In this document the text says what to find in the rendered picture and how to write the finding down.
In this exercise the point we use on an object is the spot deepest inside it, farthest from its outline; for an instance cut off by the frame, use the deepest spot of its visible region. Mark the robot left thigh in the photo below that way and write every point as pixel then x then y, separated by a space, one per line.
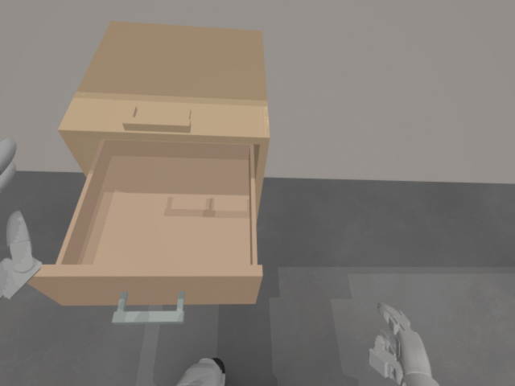
pixel 202 374

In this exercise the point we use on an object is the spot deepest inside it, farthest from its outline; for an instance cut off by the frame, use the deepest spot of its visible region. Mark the handle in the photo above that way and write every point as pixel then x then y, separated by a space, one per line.
pixel 157 124
pixel 122 317

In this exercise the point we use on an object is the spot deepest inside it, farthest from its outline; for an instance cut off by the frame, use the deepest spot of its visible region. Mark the right robot hand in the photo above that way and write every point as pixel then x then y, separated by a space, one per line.
pixel 400 356

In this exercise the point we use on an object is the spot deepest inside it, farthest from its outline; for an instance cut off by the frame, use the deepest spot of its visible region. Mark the cabinet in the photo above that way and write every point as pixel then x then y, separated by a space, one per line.
pixel 213 76

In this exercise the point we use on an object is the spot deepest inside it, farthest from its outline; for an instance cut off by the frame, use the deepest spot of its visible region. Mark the left robot hand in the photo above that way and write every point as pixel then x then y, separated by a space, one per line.
pixel 15 273

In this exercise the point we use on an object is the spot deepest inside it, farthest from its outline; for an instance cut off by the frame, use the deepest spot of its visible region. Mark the drawer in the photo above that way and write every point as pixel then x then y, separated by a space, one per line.
pixel 155 218

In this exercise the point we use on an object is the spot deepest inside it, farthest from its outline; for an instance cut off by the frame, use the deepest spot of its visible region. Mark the left robot shin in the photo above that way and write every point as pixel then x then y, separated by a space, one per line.
pixel 208 361

